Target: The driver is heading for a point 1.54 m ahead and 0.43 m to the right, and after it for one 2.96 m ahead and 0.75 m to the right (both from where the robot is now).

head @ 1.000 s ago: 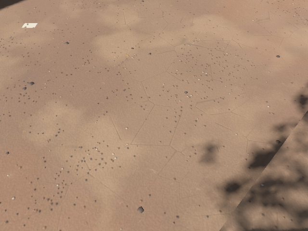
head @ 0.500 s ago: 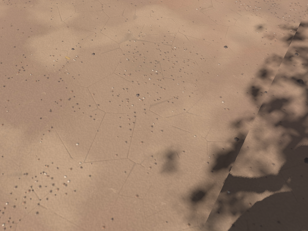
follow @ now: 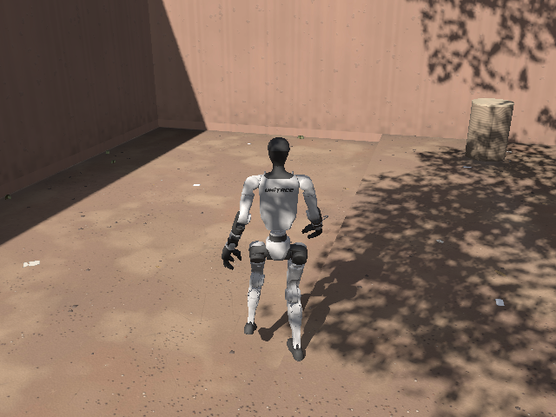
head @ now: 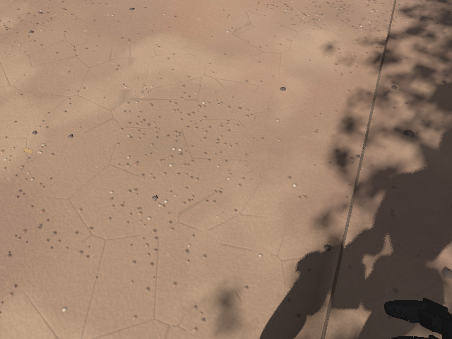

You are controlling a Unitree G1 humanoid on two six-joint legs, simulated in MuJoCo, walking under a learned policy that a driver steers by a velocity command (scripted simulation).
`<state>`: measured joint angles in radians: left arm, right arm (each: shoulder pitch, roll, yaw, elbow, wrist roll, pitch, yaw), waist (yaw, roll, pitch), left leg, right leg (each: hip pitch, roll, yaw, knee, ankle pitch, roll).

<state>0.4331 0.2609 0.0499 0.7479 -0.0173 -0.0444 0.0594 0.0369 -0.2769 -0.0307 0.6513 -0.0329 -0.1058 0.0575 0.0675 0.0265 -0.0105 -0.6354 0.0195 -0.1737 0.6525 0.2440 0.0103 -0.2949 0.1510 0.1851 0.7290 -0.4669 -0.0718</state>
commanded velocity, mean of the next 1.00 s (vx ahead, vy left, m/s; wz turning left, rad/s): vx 0.50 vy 0.00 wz -0.53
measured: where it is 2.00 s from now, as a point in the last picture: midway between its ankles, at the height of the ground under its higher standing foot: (286, 230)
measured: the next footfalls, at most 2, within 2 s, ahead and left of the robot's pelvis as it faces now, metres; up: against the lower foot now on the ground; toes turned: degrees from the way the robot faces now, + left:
left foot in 0.14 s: +0.24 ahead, +0.18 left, -0.13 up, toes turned -10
right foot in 0.62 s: +0.46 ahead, -0.08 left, -0.13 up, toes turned -22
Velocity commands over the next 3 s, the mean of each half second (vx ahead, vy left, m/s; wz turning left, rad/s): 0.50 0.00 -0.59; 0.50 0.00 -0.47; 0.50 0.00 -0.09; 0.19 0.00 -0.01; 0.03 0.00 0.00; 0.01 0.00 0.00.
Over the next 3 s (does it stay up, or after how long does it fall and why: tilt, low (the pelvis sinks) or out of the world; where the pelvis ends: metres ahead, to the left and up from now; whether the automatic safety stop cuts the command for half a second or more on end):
stays up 0.92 -0.12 -0.11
